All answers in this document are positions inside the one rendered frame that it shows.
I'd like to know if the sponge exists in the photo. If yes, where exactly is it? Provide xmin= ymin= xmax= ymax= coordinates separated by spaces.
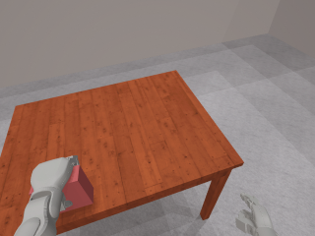
xmin=29 ymin=164 xmax=94 ymax=213

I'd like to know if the robot left forearm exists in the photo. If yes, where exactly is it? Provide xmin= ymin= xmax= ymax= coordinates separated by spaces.
xmin=14 ymin=187 xmax=63 ymax=236

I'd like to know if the left robot hand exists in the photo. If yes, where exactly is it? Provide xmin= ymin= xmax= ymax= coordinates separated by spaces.
xmin=31 ymin=155 xmax=80 ymax=211

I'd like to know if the robot right forearm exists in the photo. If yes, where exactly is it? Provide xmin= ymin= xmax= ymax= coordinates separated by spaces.
xmin=254 ymin=226 xmax=279 ymax=236

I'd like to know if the table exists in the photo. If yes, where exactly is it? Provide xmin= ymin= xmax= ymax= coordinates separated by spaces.
xmin=0 ymin=70 xmax=244 ymax=236

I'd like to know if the right robot hand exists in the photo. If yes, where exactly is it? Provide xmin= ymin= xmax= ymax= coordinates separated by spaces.
xmin=235 ymin=192 xmax=274 ymax=236

